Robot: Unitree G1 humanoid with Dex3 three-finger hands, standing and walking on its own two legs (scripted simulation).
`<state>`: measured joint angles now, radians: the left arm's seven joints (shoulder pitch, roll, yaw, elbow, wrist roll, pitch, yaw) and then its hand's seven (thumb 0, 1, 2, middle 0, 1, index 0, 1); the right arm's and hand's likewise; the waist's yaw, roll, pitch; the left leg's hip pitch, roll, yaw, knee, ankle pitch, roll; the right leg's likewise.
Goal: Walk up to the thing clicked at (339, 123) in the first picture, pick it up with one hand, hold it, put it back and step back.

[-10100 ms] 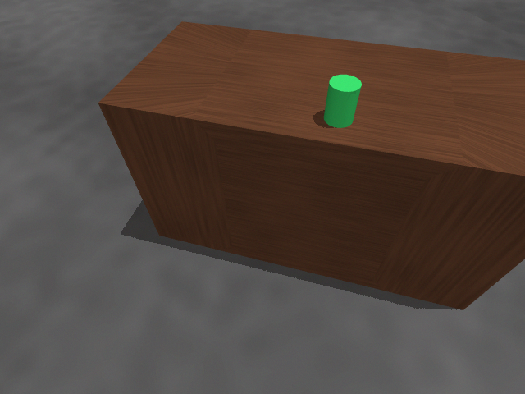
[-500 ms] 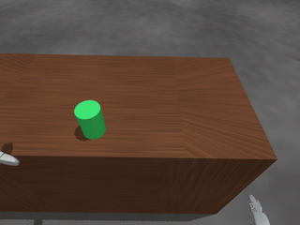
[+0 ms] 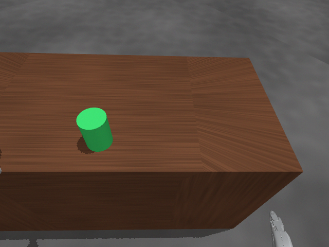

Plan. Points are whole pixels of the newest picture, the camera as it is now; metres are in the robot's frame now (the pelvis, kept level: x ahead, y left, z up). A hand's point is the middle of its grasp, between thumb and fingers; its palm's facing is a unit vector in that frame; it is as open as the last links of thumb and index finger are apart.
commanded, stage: go down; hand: left
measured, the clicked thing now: (96, 130) +0.43 +0.22 -0.01
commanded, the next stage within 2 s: approach in 1.52 s
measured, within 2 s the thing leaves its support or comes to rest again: neither
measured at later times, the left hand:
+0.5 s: hand out of the picture +0.32 +0.40 +0.12, palm faces +0.27 -0.96 -0.02, open 17.6 cm
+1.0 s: hand out of the picture +0.33 +0.41 +0.11, palm faces +0.26 -0.96 -0.02, open 17.4 cm
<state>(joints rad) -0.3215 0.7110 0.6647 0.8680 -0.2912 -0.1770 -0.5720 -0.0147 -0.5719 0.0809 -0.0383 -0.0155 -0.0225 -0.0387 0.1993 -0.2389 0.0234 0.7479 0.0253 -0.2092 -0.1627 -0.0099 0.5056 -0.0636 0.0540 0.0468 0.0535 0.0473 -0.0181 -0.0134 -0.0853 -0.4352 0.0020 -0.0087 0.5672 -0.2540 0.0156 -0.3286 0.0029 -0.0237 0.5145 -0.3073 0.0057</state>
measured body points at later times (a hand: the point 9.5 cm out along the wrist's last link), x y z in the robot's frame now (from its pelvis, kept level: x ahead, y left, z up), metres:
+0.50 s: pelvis +0.00 +0.00 -0.01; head +0.05 +0.02 +0.44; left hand +0.30 +0.45 +0.12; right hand +0.16 -0.26 -0.09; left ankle +0.02 +0.11 -0.73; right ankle -0.03 -0.13 -0.73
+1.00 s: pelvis +0.00 +0.00 -0.02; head +0.05 +0.03 +0.43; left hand +0.31 +0.46 +0.11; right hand +0.16 -0.26 -0.08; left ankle +0.02 +0.11 -0.73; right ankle -0.03 -0.13 -0.73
